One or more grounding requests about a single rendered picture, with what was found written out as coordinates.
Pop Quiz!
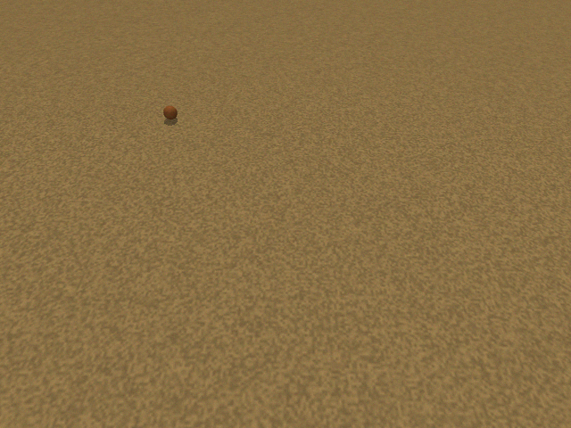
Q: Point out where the ball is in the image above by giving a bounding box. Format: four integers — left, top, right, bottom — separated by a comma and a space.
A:
163, 106, 178, 119

